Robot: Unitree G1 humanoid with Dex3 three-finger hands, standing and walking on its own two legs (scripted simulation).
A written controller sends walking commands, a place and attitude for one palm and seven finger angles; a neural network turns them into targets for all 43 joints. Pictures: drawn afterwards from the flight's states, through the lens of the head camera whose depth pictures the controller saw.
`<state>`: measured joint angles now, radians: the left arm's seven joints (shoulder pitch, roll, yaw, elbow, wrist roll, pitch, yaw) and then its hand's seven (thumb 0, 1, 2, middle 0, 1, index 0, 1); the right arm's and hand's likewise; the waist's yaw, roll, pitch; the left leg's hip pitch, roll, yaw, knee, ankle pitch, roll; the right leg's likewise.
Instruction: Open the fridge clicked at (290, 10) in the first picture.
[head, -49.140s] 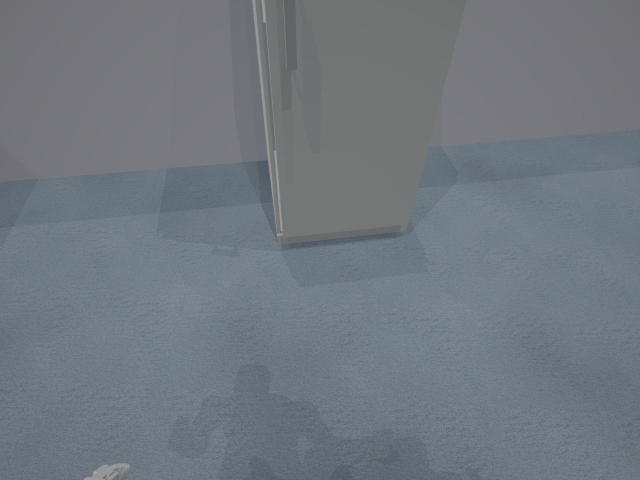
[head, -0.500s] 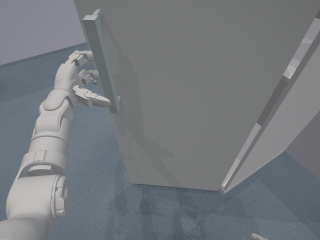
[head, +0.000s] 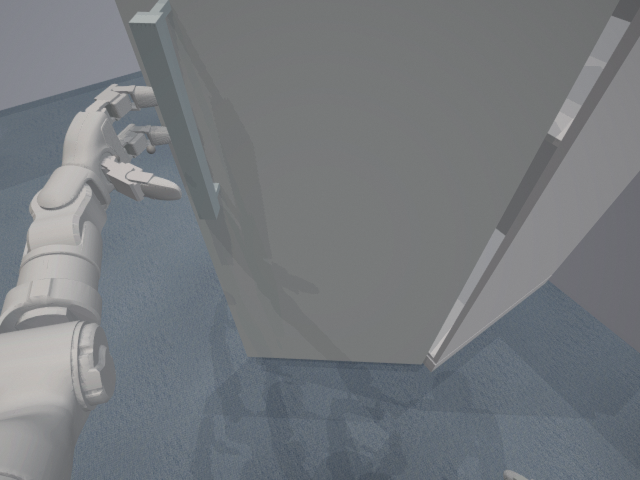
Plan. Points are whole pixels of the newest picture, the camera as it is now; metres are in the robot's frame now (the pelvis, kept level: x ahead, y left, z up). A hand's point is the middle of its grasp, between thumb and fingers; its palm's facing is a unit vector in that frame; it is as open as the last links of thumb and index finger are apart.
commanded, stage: move the hooked fingers beside the handle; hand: left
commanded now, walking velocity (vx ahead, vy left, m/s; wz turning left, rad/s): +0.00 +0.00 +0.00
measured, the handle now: (189, 126) +0.52 +0.17 +0.17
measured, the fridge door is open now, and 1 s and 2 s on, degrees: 53 53 53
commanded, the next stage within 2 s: feel for the door with the fingertips in 1.78 s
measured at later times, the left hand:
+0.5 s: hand (128, 151) +0.45 +0.22 +0.19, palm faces -0.07 -1.00 +0.01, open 14.0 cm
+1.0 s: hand (117, 153) +0.45 +0.23 +0.19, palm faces -0.03 -1.00 -0.01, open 14.0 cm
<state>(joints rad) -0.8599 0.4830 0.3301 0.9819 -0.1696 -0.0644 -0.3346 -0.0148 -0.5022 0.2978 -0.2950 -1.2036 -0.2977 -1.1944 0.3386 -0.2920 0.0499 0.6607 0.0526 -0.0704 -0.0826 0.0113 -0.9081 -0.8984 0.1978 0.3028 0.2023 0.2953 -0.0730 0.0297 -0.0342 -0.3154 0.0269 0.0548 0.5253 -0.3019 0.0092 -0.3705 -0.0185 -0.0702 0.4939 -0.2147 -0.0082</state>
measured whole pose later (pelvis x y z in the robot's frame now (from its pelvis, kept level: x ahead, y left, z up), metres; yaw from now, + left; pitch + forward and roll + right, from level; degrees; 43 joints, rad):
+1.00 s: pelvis +0.00 +0.01 +0.00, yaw +0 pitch +6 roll -1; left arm -0.82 0.53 0.36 0.95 -0.18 -0.04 -0.40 -0.01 -0.50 0.30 -0.30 -1.20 -0.30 -1.20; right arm 0.34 -0.30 0.05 0.64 0.05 -0.05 -0.08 0.01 -0.91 -0.90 0.20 0.30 0.20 0.30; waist -0.06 0.03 -0.04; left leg -0.32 0.02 0.05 0.54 -0.31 0.02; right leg -0.37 -0.02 -0.07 0.49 -0.22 0.00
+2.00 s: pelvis +0.00 +0.02 +0.00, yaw +0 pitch +7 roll -1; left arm -0.85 0.54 0.32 0.97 -0.18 -0.03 -0.41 -0.01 -0.50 0.30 -0.30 -1.20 -0.30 -1.20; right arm 0.35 -0.30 0.05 0.64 0.05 -0.06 -0.07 0.01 -0.91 -0.90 0.20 0.30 0.20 0.30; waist -0.07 0.03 -0.06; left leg -0.37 0.01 0.05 0.57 -0.33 0.03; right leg -0.40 -0.03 -0.07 0.51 -0.22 0.01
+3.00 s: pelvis -0.01 +0.01 -0.01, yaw +0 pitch +9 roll -1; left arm -1.02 0.61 0.37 1.18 -0.14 -0.12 -0.41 -0.01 -0.50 0.30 -0.34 -1.23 -0.35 -1.22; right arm 0.40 -0.31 0.05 0.68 0.04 -0.06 -0.08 0.01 -0.91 -0.90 0.20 0.30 0.20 0.30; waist -0.13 0.02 -0.04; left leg -0.45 0.03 0.05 0.60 -0.32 0.02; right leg -0.48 -0.02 -0.07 0.53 -0.21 0.00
